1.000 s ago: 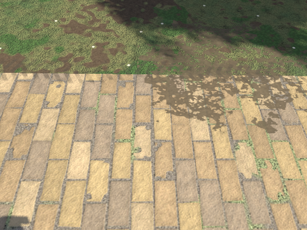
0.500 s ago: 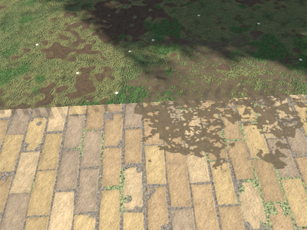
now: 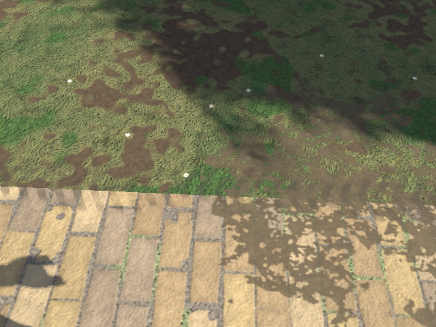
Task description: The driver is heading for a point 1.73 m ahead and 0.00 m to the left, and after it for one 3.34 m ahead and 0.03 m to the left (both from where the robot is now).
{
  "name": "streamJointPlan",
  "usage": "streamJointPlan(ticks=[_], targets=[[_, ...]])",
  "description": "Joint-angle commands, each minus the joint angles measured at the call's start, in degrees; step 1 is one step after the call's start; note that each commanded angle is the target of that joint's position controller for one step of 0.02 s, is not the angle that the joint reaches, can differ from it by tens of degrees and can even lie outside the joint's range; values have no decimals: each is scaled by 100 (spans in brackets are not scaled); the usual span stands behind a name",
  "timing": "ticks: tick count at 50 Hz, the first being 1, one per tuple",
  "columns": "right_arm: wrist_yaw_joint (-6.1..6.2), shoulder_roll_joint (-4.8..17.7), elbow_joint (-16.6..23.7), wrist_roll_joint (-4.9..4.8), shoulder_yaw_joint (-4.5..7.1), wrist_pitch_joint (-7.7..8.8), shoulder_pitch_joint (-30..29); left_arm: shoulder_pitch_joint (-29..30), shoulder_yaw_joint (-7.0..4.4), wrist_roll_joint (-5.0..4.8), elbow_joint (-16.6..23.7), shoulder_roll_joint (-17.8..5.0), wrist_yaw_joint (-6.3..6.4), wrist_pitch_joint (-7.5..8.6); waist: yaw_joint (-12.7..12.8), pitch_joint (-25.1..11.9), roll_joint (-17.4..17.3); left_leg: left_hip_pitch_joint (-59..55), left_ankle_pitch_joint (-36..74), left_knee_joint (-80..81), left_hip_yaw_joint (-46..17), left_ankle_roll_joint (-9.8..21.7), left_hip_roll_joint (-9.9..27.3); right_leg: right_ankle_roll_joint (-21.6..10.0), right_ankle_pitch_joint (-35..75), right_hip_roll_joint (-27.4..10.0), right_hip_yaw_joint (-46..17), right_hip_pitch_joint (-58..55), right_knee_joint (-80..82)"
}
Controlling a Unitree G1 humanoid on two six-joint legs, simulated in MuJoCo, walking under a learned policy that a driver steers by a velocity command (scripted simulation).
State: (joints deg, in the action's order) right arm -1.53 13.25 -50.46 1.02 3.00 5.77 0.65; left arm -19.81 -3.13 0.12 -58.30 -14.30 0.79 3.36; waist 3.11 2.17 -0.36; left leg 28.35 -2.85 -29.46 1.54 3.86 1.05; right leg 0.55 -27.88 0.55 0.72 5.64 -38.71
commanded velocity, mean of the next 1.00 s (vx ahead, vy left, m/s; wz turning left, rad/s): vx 0.05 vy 0.00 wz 0.00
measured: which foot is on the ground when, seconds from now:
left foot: down 0.00-1.00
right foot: up 0.00-0.30, down 0.32-1.00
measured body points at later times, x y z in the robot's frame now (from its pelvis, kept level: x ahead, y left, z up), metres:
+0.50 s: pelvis +0.09 +0.00 +0.02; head +0.10 -0.01 +0.47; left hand +0.13 +0.26 -0.13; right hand +0.18 -0.25 -0.13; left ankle +0.13 +0.10 -0.72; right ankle +0.10 -0.14 -0.72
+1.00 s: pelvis +0.12 -0.01 +0.02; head +0.13 -0.01 +0.46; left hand +0.15 +0.24 -0.14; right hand +0.18 -0.26 -0.13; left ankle +0.13 +0.10 -0.72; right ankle +0.10 -0.14 -0.72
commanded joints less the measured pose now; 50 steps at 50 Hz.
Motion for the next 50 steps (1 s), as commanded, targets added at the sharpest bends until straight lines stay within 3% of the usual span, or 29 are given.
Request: streamJointPlan(ticks=[1,2,3,4,6,8,11,14,16,17,18,19,24,33,50], targets=[[3,1030,-221,-95,208,-114,1803,-1045,-33,-153,29,-477,-57,116,-592,-2742,-1047,-4338,3868,325,-2748,1697,2219,126,-1202,93,-876,2396,-3548],[21,895,-95,-132,168,-146,1220,-362,-79,-232,204,-651,-21,62,-547,-1828,-651,-3492,2728,598,-2186,1399,1929,113,-901,-164,-572,2803,-3514],[40,704,-24,-81,88,-151,754,46,-95,-171,279,-596,45,-26,-427,-1209,-267,-2551,2066,896,-1771,1186,1653,139,-487,-393,-447,2763,-3143],[62,496,13,-40,15,-147,428,115,-126,-93,280,-545,119,-142,-238,-945,-248,-1774,1665,1124,-1451,1017,1450,145,-183,-592,-476,2344,-2666],[76,523,-48,88,21,-171,235,-96,-92,-23,227,-272,184,-282,-23,-805,-570,-894,1353,1419,-1027,921,1175,157,237,-579,-329,1502,-1861],[120,562,-118,118,26,-169,248,-104,-65,-9,204,-156,236,-318,11,-874,-664,-757,1375,1468,-789,965,1067,152,429,-529,-240,1140,-1044],[189,666,-197,31,33,-236,324,138,-78,1,211,-273,229,-395,-80,-969,-627,-796,-36,1639,-874,910,1100,117,1149,-492,-187,767,-235],[224,558,-271,-71,-23,-340,278,310,-84,85,170,-267,184,-427,-13,-543,-523,-398,-2171,1715,-871,514,838,-29,1764,-368,-29,269,782],[222,444,-406,-61,-66,-370,563,387,-81,153,225,-439,187,-405,-128,-153,-201,-352,-2664,1473,-796,80,546,-230,1896,-725,-399,307,1477],[238,477,-422,-63,-26,-392,853,507,-171,52,171,-838,201,-392,-463,32,424,-523,-2349,1386,-467,-62,188,-365,1195,-710,-399,788,1462],[279,509,-441,-32,-26,-421,760,539,-155,15,111,-624,173,-349,-359,103,569,-1067,-1933,1110,-254,-148,61,-342,522,-612,-404,1362,1699],[301,501,-445,-44,-19,-443,746,591,-106,49,75,-428,162,-297,-387,81,644,-1375,-1620,928,-211,-141,60,-249,432,-596,-412,1552,1859],[301,419,-604,-44,-21,-468,827,625,-78,14,-37,-346,142,-145,-365,-248,398,-1660,-588,646,-147,-55,90,-109,1679,-517,-315,1063,1651],[311,443,-816,-97,-10,-531,846,516,-42,-2,-208,-329,158,-204,-292,-352,63,-1836,183,456,-129,-98,117,-154,2449,-418,-183,719,1430],[373,447,-1091,-105,-10,-586,897,538,2,6,-385,-212,182,-288,-310,-106,74,-1821,-79,525,-159,-145,140,-112,2101,-304,-66,704,1552]])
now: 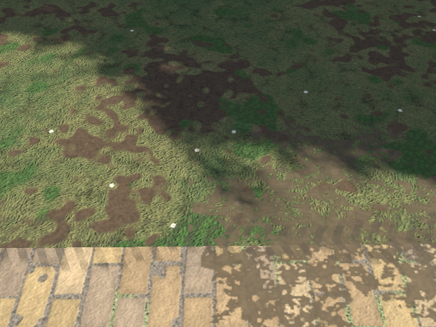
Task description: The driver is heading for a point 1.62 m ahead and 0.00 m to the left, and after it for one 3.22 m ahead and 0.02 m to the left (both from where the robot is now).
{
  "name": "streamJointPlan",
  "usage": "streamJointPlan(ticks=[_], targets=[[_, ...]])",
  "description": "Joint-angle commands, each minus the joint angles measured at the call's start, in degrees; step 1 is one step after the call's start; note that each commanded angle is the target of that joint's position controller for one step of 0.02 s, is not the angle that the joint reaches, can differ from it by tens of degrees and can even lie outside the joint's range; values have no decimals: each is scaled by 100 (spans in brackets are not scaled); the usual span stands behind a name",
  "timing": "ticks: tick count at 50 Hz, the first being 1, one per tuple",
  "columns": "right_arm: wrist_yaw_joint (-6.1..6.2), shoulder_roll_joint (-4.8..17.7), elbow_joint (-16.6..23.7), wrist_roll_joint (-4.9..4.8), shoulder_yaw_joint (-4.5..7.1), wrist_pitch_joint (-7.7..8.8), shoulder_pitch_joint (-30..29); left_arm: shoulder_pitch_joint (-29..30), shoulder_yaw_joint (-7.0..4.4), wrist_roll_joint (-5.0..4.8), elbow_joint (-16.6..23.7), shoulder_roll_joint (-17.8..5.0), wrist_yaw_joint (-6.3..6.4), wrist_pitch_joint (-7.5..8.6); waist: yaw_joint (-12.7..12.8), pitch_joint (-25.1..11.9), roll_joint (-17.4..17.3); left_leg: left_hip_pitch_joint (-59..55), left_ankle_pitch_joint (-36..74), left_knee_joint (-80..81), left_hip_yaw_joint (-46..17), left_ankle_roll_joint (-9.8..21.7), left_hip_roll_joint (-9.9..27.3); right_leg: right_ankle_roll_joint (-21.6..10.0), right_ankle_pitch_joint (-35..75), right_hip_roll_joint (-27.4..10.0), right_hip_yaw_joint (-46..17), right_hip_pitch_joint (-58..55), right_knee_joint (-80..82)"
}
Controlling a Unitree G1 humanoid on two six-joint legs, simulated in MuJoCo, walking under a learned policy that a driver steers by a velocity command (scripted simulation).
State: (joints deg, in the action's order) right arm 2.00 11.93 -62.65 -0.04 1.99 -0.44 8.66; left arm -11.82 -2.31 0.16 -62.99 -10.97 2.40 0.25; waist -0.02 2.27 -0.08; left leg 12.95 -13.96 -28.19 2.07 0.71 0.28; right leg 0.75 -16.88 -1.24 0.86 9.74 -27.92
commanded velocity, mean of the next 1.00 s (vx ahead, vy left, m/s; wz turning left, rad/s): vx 0.32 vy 0.00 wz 0.00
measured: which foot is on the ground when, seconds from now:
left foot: down 0.00-0.38, up 0.40-0.80, down 0.82-1.00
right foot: down 0.00-0.82, up 0.84-1.00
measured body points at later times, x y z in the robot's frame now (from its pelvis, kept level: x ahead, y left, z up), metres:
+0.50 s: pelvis +0.07 -0.03 +0.00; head +0.07 -0.05 +0.45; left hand +0.02 +0.22 -0.14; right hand +0.12 -0.29 -0.15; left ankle +0.03 +0.10 -0.67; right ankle +0.00 -0.12 -0.74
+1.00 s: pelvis +0.33 +0.03 +0.00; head +0.36 +0.03 +0.45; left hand +0.39 +0.29 -0.14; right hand +0.41 -0.23 -0.14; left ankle +0.38 +0.10 -0.74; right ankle +0.26 -0.12 -0.64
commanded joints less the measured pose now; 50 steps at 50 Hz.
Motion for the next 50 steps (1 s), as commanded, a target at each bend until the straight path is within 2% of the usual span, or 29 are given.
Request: streamJointPlan(ticks=[1,6,7,9,11,14,15,17,18,19,20,21,22,23,25,27,32,37,39,40,41,42,43,44,45,46,47,48,50], targets=[[21,572,116,2,90,35,101,-267,-77,2,74,-541,23,22,4,-106,44,-275,994,408,-213,169,216,-130,962,-121,-77,302,482],[24,539,64,4,83,37,144,-326,-60,3,26,-520,33,23,1,-57,28,-240,812,455,-218,166,212,-120,786,-106,-61,342,514],[27,499,-3,2,76,30,258,-461,-50,-4,-47,-470,37,16,5,-179,8,-278,135,485,-171,184,156,-140,187,-37,16,305,513],[47,683,-17,-77,154,12,347,-471,-93,-68,-18,-571,61,9,-31,107,-68,57,-2037,501,-241,358,122,-307,-1527,104,122,715,264],[40,762,31,-120,193,101,469,-379,-85,-92,116,-515,63,108,-89,506,-279,309,-3071,797,-821,617,503,-436,-2067,55,62,1287,-34],[-19,1043,-75,-157,314,283,1064,-224,-43,-120,272,-235,-53,329,-224,384,-975,-96,-3514,1644,-2572,1257,1642,-454,-987,113,307,1713,-1321],[-24,1038,-18,-132,319,322,977,-216,-63,-134,298,-278,-99,365,-156,387,-936,182,-3437,1802,-2870,1360,1841,-547,-918,5,176,1548,-1612],[-53,1007,246,-165,302,366,354,-569,-75,-165,212,-227,-140,420,230,409,-845,815,-3014,1770,-2367,1142,1646,-752,-1038,-54,167,787,-1049],[-75,994,396,-229,293,349,-85,-990,-81,-176,49,-172,-132,438,523,471,-812,1386,-2705,1520,-1738,891,1277,-834,-765,39,287,-98,-122],[-87,854,489,-246,267,348,-268,-1393,-140,-130,-143,-307,-116,439,655,467,-493,1832,-2109,827,-1106,641,815,-793,-377,75,159,-807,291],[-124,492,591,-192,175,389,-392,-2110,-254,-98,-308,-697,-94,447,821,151,624,2488,-1375,-959,-281,292,285,-971,-796,-838,-1181,-1604,930],[-118,342,870,-203,138,508,-528,-2651,-392,-107,-353,-1360,-167,502,901,127,1980,3594,-1589,-2388,236,150,-241,-1650,-1387,-2042,-3429,-2046,1831],[-126,551,893,-238,184,584,-680,-2421,-268,-2,-282,-1022,-180,601,731,371,1247,4059,-1701,-3471,-346,245,87,-1799,-1414,-2285,-3893,-1828,1847],[-181,536,822,-287,178,637,-442,-2086,-183,-8,-153,-756,-191,671,477,461,781,4374,-1143,-3939,-540,355,294,-1630,-1098,-2113,-3391,-1894,1748],[-229,598,690,-203,214,683,-269,-1572,-117,-65,55,-688,-267,680,235,416,401,4307,-278,-3822,-474,419,563,-1265,-30,-1728,-2325,-1740,1808],[-281,560,711,-153,241,665,-387,-1592,-20,-11,93,-429,-254,599,203,345,482,3767,206,-3247,-298,314,643,-1054,1194,-1360,-1422,-1433,1900],[-367,166,1163,-150,64,580,-1551,-1815,-55,18,182,-774,-110,521,428,572,526,2736,1279,-1252,198,103,279,-1003,1835,-978,-491,-599,2196],[-487,452,1482,-201,65,591,-1987,-1957,-156,-105,95,-901,-99,519,316,686,653,2308,1331,-369,160,389,186,-959,2471,-1339,-307,-1187,2061],[-497,728,1436,-178,192,622,-1508,-1777,-217,-92,147,-1043,-94,474,-54,202,822,1475,1067,-322,299,586,-74,-827,4463,-1417,-171,-1526,1317],[-471,924,1237,-182,311,617,-747,-1653,-230,-76,183,-1064,-89,428,-461,-273,905,522,1002,-349,423,713,-271,-722,5451,-1309,-11,-1469,465],[-422,1167,933,-199,453,582,277,-1543,-211,-49,252,-1038,-98,403,-927,-856,883,-931,1064,-379,308,876,-218,-553,5482,-1086,107,-850,-732],[-343,1627,734,-123,574,537,1303,-1556,-121,62,407,-804,-125,416,-1171,-1695,40,-2762,613,-445,-1268,1229,1057,-389,3250,-666,246,649,-2714],[-392,1733,639,-24,531,531,1543,-2306,105,-62,396,127,-216,557,-587,-2687,-1567,-4047,-963,723,-4307,2117,2315,-140,-1391,435,-370,2383,-4627],[-408,1245,647,-72,400,564,1214,-1661,-40,-237,454,-447,-237,716,-745,-2086,-1086,-3527,-1307,1284,-4455,1799,2049,-306,-1417,197,-984,2977,-5305],[-406,981,747,-104,320,613,627,-1073,-129,-346,685,-746,-228,788,-595,-1163,-830,-2624,-831,1356,-3480,1550,1900,-413,-932,-90,-736,3340,-5361],[-429,812,868,-76,254,672,111,-807,-147,-301,743,-795,-165,806,-358,-780,-158,-1616,-12,1480,-2744,1418,1736,-450,-348,-415,-629,3012,-5086],[-463,630,878,2,206,717,-141,-731,-220,-203,751,-787,-110,760,-145,-539,-20,-838,525,1595,-2177,1326,1531,-462,-39,-606,-562,2673,-4787],[-478,512,826,65,163,742,-188,-925,-232,-167,744,-662,-98,669,70,-523,-183,-406,645,1739,-1822,1281,1362,-491,132,-762,-620,2296,-4593],[-444,525,713,40,146,741,-31,-996,-237,-178,777,-473,-77,529,200,-325,-339,22,634,2021,-1447,1329,1224,-473,138,-855,-560,2187,-4182]])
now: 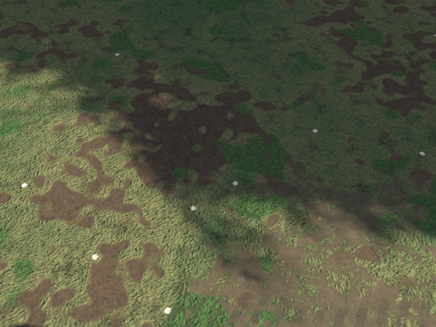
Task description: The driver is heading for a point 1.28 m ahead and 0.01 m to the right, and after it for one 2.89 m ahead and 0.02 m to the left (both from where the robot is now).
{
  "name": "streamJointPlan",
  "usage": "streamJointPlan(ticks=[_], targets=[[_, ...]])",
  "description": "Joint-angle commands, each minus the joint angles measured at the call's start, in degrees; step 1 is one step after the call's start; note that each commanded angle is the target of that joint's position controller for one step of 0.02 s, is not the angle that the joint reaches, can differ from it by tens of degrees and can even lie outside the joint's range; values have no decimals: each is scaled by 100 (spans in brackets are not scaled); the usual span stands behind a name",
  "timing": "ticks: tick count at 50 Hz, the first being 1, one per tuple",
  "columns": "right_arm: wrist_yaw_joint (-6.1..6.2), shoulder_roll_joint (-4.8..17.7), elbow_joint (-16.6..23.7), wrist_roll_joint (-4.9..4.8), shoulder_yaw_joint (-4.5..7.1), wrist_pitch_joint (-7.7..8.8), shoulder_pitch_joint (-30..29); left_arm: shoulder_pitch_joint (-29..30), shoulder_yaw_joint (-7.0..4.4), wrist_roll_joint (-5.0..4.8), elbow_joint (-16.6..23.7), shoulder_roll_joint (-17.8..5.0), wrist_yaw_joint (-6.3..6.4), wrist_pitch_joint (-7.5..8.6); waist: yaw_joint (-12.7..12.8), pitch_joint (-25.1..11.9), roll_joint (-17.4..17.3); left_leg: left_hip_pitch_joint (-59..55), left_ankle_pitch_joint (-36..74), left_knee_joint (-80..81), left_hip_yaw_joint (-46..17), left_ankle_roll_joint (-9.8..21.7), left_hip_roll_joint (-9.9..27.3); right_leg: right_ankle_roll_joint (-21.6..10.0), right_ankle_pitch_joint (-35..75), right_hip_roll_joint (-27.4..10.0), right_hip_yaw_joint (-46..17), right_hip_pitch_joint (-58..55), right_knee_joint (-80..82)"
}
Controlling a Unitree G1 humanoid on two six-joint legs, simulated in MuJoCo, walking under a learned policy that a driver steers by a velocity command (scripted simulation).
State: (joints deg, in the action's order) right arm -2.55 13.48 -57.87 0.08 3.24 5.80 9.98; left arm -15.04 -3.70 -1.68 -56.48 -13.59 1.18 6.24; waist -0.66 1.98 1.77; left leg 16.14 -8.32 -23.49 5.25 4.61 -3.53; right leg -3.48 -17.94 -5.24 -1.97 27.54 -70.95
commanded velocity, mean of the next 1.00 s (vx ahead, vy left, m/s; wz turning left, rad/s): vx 0.12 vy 0.00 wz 0.00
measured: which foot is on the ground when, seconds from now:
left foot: down 0.00-0.34, up 0.36-0.58, down 0.60-1.00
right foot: up 0.00-0.28, down 0.30-1.00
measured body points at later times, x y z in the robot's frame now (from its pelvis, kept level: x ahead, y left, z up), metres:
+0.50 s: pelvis +0.20 -0.04 -0.01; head +0.23 -0.05 +0.44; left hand +0.32 +0.20 -0.13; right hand +0.26 -0.31 -0.16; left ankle +0.16 +0.10 -0.70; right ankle +0.30 -0.13 -0.74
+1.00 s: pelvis +0.27 -0.02 +0.00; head +0.28 -0.01 +0.45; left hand +0.34 +0.24 -0.15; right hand +0.29 -0.26 -0.16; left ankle +0.22 +0.11 -0.74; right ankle +0.30 -0.13 -0.74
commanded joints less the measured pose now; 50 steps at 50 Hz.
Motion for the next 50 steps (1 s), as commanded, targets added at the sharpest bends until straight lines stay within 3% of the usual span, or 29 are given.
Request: streamJointPlan(ticks=[1,3,5,8,11,13,14,15,16,17,18,19,20,21,22,25,28,30,31,32,34,38,43,50], targets=[[55,465,189,19,28,118,-65,-491,-108,15,212,-227,51,-114,280,-139,-530,-159,92,1678,-1640,963,1599,5,338,-502,-239,556,365],[157,667,135,51,42,109,131,-2,-140,104,417,-353,74,-139,252,100,-410,-115,1428,1671,-1351,1006,1610,218,750,-484,-129,908,960],[235,701,113,78,30,51,279,316,-112,168,535,-295,44,-123,215,45,-390,-196,2761,1434,-858,858,1416,329,1347,-365,18,850,1846],[289,780,53,31,20,-24,588,975,-6,161,667,-124,-42,-112,-40,-100,-466,-276,3099,1232,-399,602,1129,321,2269,9,328,223,3146],[315,802,-70,-14,12,-120,811,1306,14,135,757,-251,-112,-139,-154,-201,-550,-889,2978,903,-532,573,1325,267,2321,168,258,93,3745],[334,830,-105,-45,31,-190,756,1293,-22,169,793,-431,-160,-109,-55,-291,-617,-1268,3015,484,-713,487,1491,120,1956,235,186,-46,4038],[349,850,-97,-74,42,-222,641,1026,-64,199,713,-537,-172,-83,134,-399,-593,-1372,2986,155,-737,379,1461,27,2051,306,210,-384,4358],[356,813,-91,-67,35,-240,669,604,-142,247,543,-728,-157,-55,296,-609,-461,-1388,3026,-404,-665,209,1202,-89,2700,400,286,-1019,4730],[361,721,-52,32,-1,-219,884,109,-232,325,432,-1119,-124,-36,338,-1141,-58,-913,2100,-1337,-448,-48,836,-316,5170,-205,-228,-2152,4424],[311,60,-237,96,-192,-179,1802,-151,-199,381,365,-1191,-102,-105,18,-2011,1018,536,-931,-2880,-346,-406,310,-1311,6649,-1452,-1473,-4031,4038],[288,172,-319,-4,-190,-217,1770,-305,-63,281,318,-669,-133,-177,201,-2465,1128,846,-3146,-3708,-723,-573,185,-1692,5984,-1793,-2173,-4035,4386],[290,593,-220,-119,-74,-295,1360,-18,-11,207,363,-587,-166,-204,194,-2041,737,1081,-3225,-4052,-947,-581,388,-1479,4373,-1553,-2022,-3398,4697],[351,627,-126,-154,-42,-398,943,447,9,211,453,-584,-152,-227,113,-1477,401,1255,-2950,-4053,-886,-607,553,-1217,3148,-1342,-1776,-2703,4960],[414,590,-104,-119,-14,-504,720,850,44,243,531,-541,-128,-245,22,-1013,246,1205,-2696,-3797,-842,-644,682,-1056,2260,-1186,-1521,-1942,5256],[474,558,-93,-73,4,-603,691,1142,42,290,582,-565,-97,-265,-121,-820,363,865,-2373,-3420,-853,-669,807,-892,1532,-1015,-1318,-1331,5497],[554,300,-229,-14,-35,-686,860,1278,31,361,550,-552,-52,-346,-226,-735,583,-12,-1790,-2310,-568,-663,673,-783,794,-629,-766,-560,5745],[521,262,-353,38,-39,-693,942,1264,47,214,462,-533,-7,-402,-320,-789,519,-725,-538,-1109,-358,-542,550,-627,-328,-486,-574,-367,5728],[482,372,-307,169,-35,-701,801,1004,89,170,306,-404,1,-436,-269,-487,316,-888,-237,-480,-480,-344,666,-187,-1326,-259,-464,-152,5699],[491,541,-217,177,-33,-692,705,912,87,202,266,-407,-1,-450,-145,-224,93,-656,-606,-75,-804,-184,977,15,-1346,-98,-348,-144,5456],[495,832,-271,65,31,-663,547,741,69,199,285,-349,20,-474,146,12,-645,228,-1719,58,-858,-45,962,171,-800,293,86,-668,5304],[481,518,-269,58,-31,-526,324,734,55,223,219,-389,67,-478,169,101,-876,904,-2084,483,-897,-221,908,186,141,360,212,-1552,4804],[467,457,-325,9,-37,-368,458,605,45,223,50,-362,55,-474,102,-113,-507,342,-907,198,-753,-367,806,37,1004,304,196,-1621,4633],[468,435,-384,-2,-53,-395,667,630,38,178,-50,-360,26,-487,16,-325,-293,-55,-30,-51,-651,-322,745,44,1763,282,217,-1729,4458],[465,386,-390,-8,-73,-449,716,570,28,155,-213,-402,63,-569,26,-323,-197,-200,441,-135,-575,-325,691,66,2112,262,213,-1845,4328]])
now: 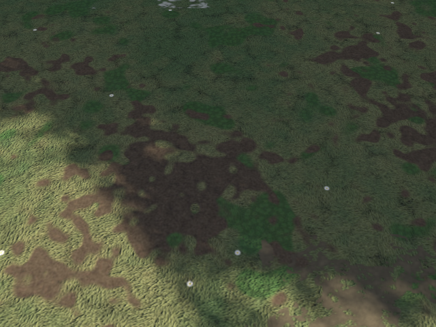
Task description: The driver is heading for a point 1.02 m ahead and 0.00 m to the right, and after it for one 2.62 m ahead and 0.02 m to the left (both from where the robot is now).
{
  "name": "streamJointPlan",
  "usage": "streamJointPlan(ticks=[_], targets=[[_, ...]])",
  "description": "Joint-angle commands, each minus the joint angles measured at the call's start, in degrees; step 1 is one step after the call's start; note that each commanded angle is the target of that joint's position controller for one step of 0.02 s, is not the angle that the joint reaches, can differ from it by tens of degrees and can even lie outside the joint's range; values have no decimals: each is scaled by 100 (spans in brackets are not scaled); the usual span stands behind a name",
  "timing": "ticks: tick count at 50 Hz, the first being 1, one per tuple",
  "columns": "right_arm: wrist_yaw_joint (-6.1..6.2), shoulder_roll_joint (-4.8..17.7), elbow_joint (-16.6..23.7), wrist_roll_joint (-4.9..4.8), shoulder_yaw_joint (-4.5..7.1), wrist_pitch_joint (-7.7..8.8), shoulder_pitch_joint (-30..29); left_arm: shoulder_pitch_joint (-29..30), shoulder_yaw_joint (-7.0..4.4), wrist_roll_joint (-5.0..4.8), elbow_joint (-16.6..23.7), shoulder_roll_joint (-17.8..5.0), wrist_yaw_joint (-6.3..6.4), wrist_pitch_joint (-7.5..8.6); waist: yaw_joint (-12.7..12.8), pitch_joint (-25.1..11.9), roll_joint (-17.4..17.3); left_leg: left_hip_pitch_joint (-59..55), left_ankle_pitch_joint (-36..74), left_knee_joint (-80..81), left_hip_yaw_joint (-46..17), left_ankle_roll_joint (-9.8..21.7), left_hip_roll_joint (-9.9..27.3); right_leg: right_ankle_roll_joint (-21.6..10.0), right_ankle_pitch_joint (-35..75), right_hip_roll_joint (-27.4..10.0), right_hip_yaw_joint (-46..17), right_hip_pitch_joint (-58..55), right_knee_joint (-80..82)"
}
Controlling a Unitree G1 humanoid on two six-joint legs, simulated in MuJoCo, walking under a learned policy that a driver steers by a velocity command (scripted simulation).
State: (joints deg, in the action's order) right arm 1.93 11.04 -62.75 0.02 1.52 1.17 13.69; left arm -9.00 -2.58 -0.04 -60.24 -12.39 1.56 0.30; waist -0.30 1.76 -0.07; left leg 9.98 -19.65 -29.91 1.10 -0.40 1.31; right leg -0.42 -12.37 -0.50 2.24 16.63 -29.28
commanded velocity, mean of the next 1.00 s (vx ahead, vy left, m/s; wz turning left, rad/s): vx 0.27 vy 0.00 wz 0.00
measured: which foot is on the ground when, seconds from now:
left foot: down 0.00-0.50, up 0.52-0.98, down 1.00-1.00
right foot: down 0.00-1.00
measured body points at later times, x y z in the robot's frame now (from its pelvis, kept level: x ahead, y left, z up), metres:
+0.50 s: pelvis +0.06 -0.02 -0.01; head +0.06 -0.04 +0.44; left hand +0.12 +0.24 -0.15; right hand +0.01 -0.28 -0.17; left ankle -0.04 +0.12 -0.73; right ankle +0.06 -0.12 -0.74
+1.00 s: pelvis +0.29 +0.01 -0.02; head +0.33 +0.01 +0.43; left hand +0.19 +0.26 -0.16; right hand +0.53 -0.21 -0.11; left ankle +0.44 +0.11 -0.74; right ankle +0.07 -0.12 -0.73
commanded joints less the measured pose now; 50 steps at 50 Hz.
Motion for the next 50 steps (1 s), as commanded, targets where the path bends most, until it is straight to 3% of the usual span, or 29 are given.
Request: streamJointPlan(ticks=[1,12,13,14,16,18,19,21,23,24,25,26,27,28,29,30,32,34,39,42,45,47,48,49,50], targets=[[17,620,96,-1,97,9,348,-32,-86,-10,145,-528,31,15,-7,-289,-14,406,1599,508,-153,175,200,-235,1566,-214,-209,-761,154],[30,539,72,13,80,-24,377,55,-99,-13,-35,-530,71,-55,23,-113,-53,403,1372,634,-96,153,143,-183,1349,-223,-222,-789,216],[33,507,-2,4,80,-33,519,-42,-88,-14,-113,-468,69,-63,10,-229,-81,343,732,702,-61,186,104,-183,722,-132,-118,-822,184],[42,592,-24,-38,117,-49,565,-57,-104,-46,-144,-473,68,-73,8,-112,-188,441,-235,773,-122,306,100,-198,-321,33,48,-675,19],[65,833,65,-104,201,-33,596,113,-129,-74,-74,-498,59,-22,-74,410,-491,643,-2134,1165,-742,693,480,-223,-1860,216,222,162,-403],[64,1148,65,-175,315,93,864,464,-94,-131,124,-325,-12,172,-223,868,-1017,387,-2895,1871,-2093,1229,1457,-273,-1413,173,303,1093,-1335],[60,1161,79,-172,336,174,852,582,-81,-151,200,-285,-62,272,-226,1055,-1048,357,-2643,1973,-2501,1403,1797,-357,-1257,-50,94,1393,-1642],[17,1002,156,-142,317,296,734,509,-99,-192,239,-317,-151,422,-98,1022,-936,13,-1621,1738,-2323,1344,1829,-502,-1530,-254,-50,1623,-1570],[-46,977,282,-214,312,292,340,-159,-149,-225,2,-323,-197,492,317,753,-755,566,-968,1294,-1442,979,1326,-543,-967,-43,284,131,-275],[-70,974,357,-195,310,289,219,-766,-242,-191,-270,-442,-193,481,532,465,-624,1083,-241,820,-1020,805,967,-478,-421,219,395,-1010,-107],[-80,882,488,-165,274,321,-14,-1547,-370,-140,-454,-764,-179,481,850,178,88,1667,807,-632,-360,510,490,-664,-539,-322,-574,-1874,366],[-57,452,731,-141,177,404,29,-2332,-529,-155,-564,-1476,-203,503,970,-310,1870,2881,-76,-2785,373,74,-318,-1506,-1089,-1728,-3233,-2850,1520],[-60,556,846,-221,208,484,-206,-2224,-343,-40,-540,-1063,-242,588,836,-339,1482,3493,-1172,-4039,-438,166,-281,-1833,-1481,-2261,-4512,-2728,1994],[-110,624,885,-335,231,540,-264,-1679,-223,-39,-382,-760,-233,655,559,107,932,3961,-821,-4574,-650,374,77,-1662,-1501,-2228,-3953,-2472,1877],[-141,621,831,-330,230,566,-211,-1306,-143,-33,-235,-567,-255,685,393,193,550,3961,-242,-4575,-590,520,328,-1436,-1280,-1950,-3180,-2229,1866],[-141,654,794,-266,272,580,-197,-1078,-92,-32,-146,-526,-283,686,263,313,313,3870,254,-4210,-542,571,511,-1261,-760,-1741,-2561,-1956,1940],[-168,719,758,-186,357,515,-155,-1121,-9,6,-133,-375,-271,631,143,283,399,3338,732,-3564,-397,524,666,-997,261,-1341,-1621,-1629,2046],[-201,564,811,-150,350,431,-322,-1416,0,21,-185,-477,-197,587,154,281,382,3325,983,-3122,-196,359,639,-1020,1047,-1224,-1196,-1607,2123],[-262,355,1303,-140,222,394,-1603,-1600,-45,30,-90,-760,-52,532,367,535,383,3098,2011,-1173,70,143,420,-1008,1315,-1095,-645,-1248,2416],[-349,411,1472,-174,181,407,-2086,-1895,-83,-36,-155,-766,-45,520,472,692,402,2922,2258,-578,162,214,292,-1014,1287,-1206,-494,-1439,2459],[-452,514,1640,-192,176,460,-2315,-1944,-138,-79,-187,-792,-38,470,377,716,433,2896,2033,-182,107,435,246,-932,1823,-1436,-400,-2041,2164],[-479,751,1617,-186,273,489,-1955,-1783,-198,-66,-126,-940,-36,431,66,327,614,2145,1688,-101,255,616,-3,-814,3465,-1499,-298,-2315,1558],[-462,947,1485,-184,377,489,-1389,-1689,-223,-49,-98,-1005,-36,393,-264,-88,744,1350,1544,-146,399,737,-217,-733,4544,-1435,-191,-2332,857],[-424,1190,1171,-194,520,467,-352,-1592,-197,-27,-50,-948,-39,352,-763,-672,744,-5,1560,-132,468,897,-356,-568,4925,-1178,-1,-1923,-333],[-359,1588,938,-123,640,441,719,-1586,-111,47,95,-766,-55,348,-1092,-1451,220,-1900,1271,-293,-776,1244,679,-386,3249,-871,127,-463,-2197]])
